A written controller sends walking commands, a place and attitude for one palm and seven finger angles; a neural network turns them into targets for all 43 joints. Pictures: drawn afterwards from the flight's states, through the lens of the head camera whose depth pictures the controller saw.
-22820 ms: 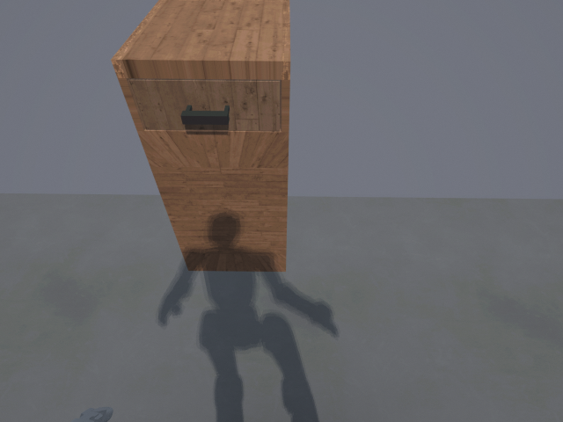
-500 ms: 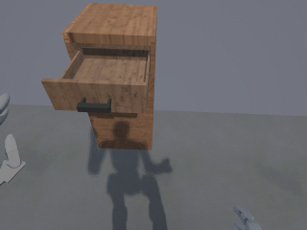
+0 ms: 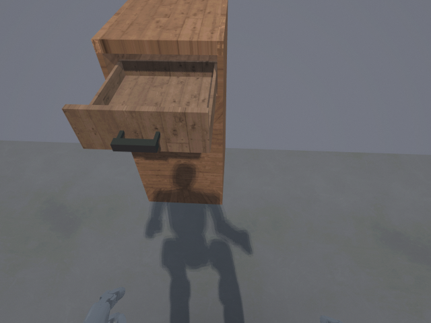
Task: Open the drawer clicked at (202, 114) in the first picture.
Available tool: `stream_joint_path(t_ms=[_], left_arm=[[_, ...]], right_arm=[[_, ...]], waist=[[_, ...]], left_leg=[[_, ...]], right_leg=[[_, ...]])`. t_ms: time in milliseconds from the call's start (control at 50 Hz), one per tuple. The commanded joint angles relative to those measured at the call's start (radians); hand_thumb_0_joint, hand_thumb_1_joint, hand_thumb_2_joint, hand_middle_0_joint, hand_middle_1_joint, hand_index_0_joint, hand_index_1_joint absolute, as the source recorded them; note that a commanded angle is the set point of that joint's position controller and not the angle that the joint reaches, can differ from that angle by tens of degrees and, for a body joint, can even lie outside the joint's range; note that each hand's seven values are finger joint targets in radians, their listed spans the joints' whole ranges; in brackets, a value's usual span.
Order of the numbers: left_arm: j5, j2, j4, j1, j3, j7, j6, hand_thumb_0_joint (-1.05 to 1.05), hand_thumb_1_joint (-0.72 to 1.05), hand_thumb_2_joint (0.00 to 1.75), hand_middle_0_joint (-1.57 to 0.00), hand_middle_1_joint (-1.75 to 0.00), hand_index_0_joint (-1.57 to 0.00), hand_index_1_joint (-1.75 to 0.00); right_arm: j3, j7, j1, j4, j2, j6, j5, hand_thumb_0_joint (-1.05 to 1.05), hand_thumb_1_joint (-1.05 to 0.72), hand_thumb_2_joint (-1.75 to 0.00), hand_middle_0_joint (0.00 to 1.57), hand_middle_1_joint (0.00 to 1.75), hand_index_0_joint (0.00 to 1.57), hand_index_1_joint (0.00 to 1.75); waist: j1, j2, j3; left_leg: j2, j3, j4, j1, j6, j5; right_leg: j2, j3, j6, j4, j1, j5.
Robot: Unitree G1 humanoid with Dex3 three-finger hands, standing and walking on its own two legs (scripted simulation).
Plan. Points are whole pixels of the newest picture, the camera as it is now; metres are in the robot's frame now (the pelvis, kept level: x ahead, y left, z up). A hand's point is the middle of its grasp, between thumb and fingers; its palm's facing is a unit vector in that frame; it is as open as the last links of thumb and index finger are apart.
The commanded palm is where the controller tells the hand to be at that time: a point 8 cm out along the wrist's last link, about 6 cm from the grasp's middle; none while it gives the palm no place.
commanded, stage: let the arm hang, fingers relaxed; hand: left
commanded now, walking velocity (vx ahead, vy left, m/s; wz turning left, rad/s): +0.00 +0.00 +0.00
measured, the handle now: (137, 139) +0.54 +0.22 +0.02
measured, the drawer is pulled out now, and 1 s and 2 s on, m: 0.30 0.30 0.30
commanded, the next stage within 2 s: look to check the result in 0.88 s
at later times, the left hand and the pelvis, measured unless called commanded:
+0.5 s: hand out of the picture -0.04 +0.18 -0.15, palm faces +0.02 -0.97 -0.22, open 7.4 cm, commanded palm none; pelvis -0.01 +0.00 +0.02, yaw -2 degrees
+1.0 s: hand out of the picture -0.02 +0.17 -0.16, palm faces +0.02 -0.98 -0.18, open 7.4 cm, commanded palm none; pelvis -0.01 +0.00 +0.02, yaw -2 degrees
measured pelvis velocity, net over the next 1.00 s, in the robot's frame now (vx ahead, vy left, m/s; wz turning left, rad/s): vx -0.01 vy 0.00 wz -0.03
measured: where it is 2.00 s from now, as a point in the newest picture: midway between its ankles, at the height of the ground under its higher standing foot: outside the picture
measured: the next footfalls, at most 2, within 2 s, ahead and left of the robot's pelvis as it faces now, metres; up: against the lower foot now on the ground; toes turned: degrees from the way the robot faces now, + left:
none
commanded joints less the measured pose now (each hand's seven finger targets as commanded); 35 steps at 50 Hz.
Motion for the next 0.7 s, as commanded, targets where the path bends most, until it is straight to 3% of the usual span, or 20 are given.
stream_joint_path(t_ms=[0, 20, 60, 100, 140, 160, 240, 340, 560, 660, 680], left_arm=[[-0.018, 0.148, 0.101, 0.012, 0.029, 0.009, -0.047, 0.0, 0.9, 0.9, -0.2, -0.3, -0.2, -0.3], [-0.021, 0.142, 0.157, 0.023, 0.026, 0.008, -0.049, 0.0, 0.9, 0.9, -0.2, -0.3, -0.2, -0.3], [-0.014, 0.094, 0.232, 0.066, 0.039, 0.01, -0.054, 0.0, 0.9, 0.9, -0.2, -0.3, -0.2, -0.3], [-0.021, 0.104, 0.291, 0.066, 0.027, 0.008, -0.057, 0.0, 0.9, 0.9, -0.2, -0.3, -0.2, -0.3], [-0.023, 0.111, 0.338, 0.068, 0.018, 0.008, -0.062, 0.0, 0.9, 0.9, -0.2, -0.3, -0.2, -0.3], [-0.023, 0.105, 0.359, 0.068, 0.015, 0.01, -0.063, 0.0, 0.9, 0.9, -0.2, -0.3, -0.2, -0.3], [-0.027, 0.096, 0.429, 0.089, 0.003, 0.014, -0.064, 0.0, 0.9, 0.9, -0.2, -0.3, -0.2, -0.3], [-0.027, 0.084, 0.485, 0.108, -0.005, 0.019, -0.06, 0.0, 0.9, 0.9, -0.2, -0.3, -0.2, -0.3], [-0.022, 0.047, 0.494, 0.122, 0.006, 0.028, -0.058, 0.0, 0.9, 0.9, -0.2, -0.3, -0.2, -0.3], [-0.021, 0.032, 0.491, 0.127, 0.01, 0.027, -0.062, 0.0, 0.9, 0.9, -0.2, -0.3, -0.2, -0.3], [-0.022, 0.029, 0.493, 0.127, 0.01, 0.026, -0.062, 0.0, 0.9, 0.9, -0.2, -0.3, -0.2, -0.3]], right_arm=[[-0.013, -0.02, 0.063, 0.007, -0.094, -0.017, -0.006, 0.0, -0.9, -0.9, 0.2, 0.3, 0.2, 0.3], [-0.009, -0.027, 0.054, 0.025, -0.092, -0.018, -0.004, 0.0, -0.9, -0.9, 0.2, 0.3, 0.2, 0.3], [-0.013, -0.039, 0.061, 0.051, -0.073, -0.016, -0.006, 0.0, -0.9, -0.9, 0.2, 0.3, 0.2, 0.3], [-0.009, -0.04, 0.099, 0.087, -0.055, -0.012, -0.001, 0.0, -0.9, -0.9, 0.2, 0.3, 0.2, 0.3], [-0.009, -0.04, 0.134, 0.121, -0.045, -0.009, 0.003, 0.0, -0.9, -0.9, 0.2, 0.3, 0.2, 0.3], [-0.01, -0.041, 0.15, 0.135, -0.044, -0.005, 0.004, 0.0, -0.9, -0.9, 0.2, 0.3, 0.2, 0.3], [-0.006, -0.044, 0.194, 0.195, -0.034, -0.005, 0.006, 0.0, -0.9, -0.9, 0.2, 0.3, 0.2, 0.3], [-0.001, -0.045, 0.22, 0.24, -0.015, 0.001, 0.006, 0.0, -0.9, -0.9, 0.2, 0.3, 0.2, 0.3], [-0.007, -0.044, 0.262, 0.268, 0.031, 0.003, 0.0, 0.0, -0.9, -0.9, 0.2, 0.3, 0.2, 0.3], [-0.009, -0.047, 0.26, 0.263, 0.044, -0.005, 0.0, 0.0, -0.9, -0.9, 0.2, 0.3, 0.2, 0.3], [-0.008, -0.048, 0.261, 0.262, 0.047, -0.007, -0.001, 0.0, -0.9, -0.9, 0.2, 0.3, 0.2, 0.3]], waist=[[0.02, 0.17, -0.007], [0.03, 0.173, 0.013], [0.046, 0.128, -0.013], [0.035, 0.126, -0.044], [0.029, 0.064, -0.041], [0.024, 0.004, -0.027], [0.023, 0.006, -0.001], [0.024, -0.036, 0.079], [0.021, -0.041, 0.112], [0.028, 0.005, 0.104], [0.025, -0.011, 0.097]], left_leg=[[0.109, -0.11, -0.224, 0.052, 0.056, 0.301], [0.128, -0.131, -0.257, 0.01, 0.071, 0.28], [0.115, -0.103, -0.26, 0.009, 0.063, 0.228], [0.091, -0.07, -0.26, 0.027, 0.047, 0.148], [0.081, -0.053, -0.261, 0.049, 0.04, 0.13], [0.087, -0.05, -0.26, 0.067, 0.04, 0.131], [0.091, -0.044, -0.279, 0.087, 0.04, 0.161], [0.086, -0.039, -0.304, 0.065, 0.041, 0.098], [0.077, -0.041, -0.303, 0.023, 0.045, 0.017], [0.082, -0.046, -0.314, 0.006, 0.047, 0.03], [0.082, -0.052, -0.316, 0.005, 0.048, 0.036]], right_leg=[[-0.072, 0.143, 0.004, -0.193, 0.03, 0.161], [-0.056, 0.124, 0.011, -0.21, 0.073, 0.136], [-0.063, 0.132, 0.002, -0.264, 0.131, 0.175], [-0.084, 0.153, -0.01, -0.304, 0.156, 0.169], [-0.097, 0.164, -0.016, -0.335, 0.146, 0.142], [-0.096, 0.156, -0.015, -0.35, 0.125, 0.125], [-0.096, 0.151, -0.013, -0.361, 0.11, 0.134], [-0.092, 0.156, -0.009, -0.385, 0.057, 0.029], [-0.081, 0.158, -0.005, -0.377, -0.004, -0.07], [-0.078, 0.156, -0.007, -0.353, 0.019, -0.005], [-0.077, 0.156, -0.007, -0.349, 0.028, 0.01]])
